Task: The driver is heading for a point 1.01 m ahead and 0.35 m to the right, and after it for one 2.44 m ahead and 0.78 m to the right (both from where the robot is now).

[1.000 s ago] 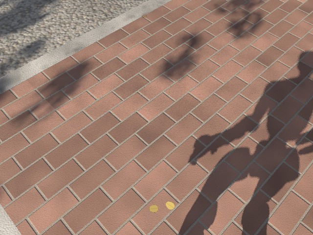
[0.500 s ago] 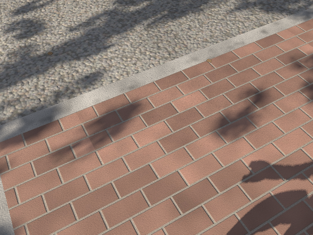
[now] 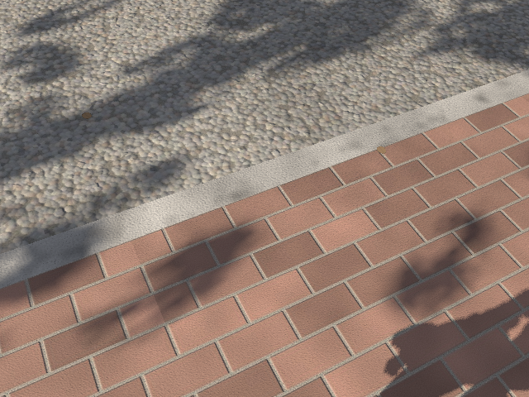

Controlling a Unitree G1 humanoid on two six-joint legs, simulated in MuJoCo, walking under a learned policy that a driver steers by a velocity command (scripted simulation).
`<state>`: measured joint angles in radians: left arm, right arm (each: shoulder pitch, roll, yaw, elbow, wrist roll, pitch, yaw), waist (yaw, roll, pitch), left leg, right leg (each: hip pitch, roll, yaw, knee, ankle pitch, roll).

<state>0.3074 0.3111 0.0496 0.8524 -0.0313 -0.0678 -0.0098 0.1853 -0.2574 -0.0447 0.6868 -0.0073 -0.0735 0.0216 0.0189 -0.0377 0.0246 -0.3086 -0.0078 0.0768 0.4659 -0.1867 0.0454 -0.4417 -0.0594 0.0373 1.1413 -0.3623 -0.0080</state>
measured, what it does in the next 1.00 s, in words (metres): walks ahead, turning right: right foot, then left foot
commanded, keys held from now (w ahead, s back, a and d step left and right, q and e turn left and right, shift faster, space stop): w+e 0.92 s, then w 0.08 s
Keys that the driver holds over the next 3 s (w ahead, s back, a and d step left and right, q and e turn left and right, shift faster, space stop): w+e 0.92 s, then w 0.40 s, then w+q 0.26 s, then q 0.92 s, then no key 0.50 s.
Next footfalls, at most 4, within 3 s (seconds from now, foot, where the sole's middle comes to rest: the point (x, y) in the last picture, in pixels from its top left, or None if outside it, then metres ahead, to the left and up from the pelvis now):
0.38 right None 0.35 -0.17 -0.78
0.86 left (302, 318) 0.69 -0.09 -0.78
1.36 right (434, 302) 0.75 -0.46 -0.78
1.86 left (396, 210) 1.08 -0.40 -0.78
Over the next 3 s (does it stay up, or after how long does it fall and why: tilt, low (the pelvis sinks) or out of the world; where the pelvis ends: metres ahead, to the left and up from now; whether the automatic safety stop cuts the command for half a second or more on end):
stays up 0.95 -0.45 0.00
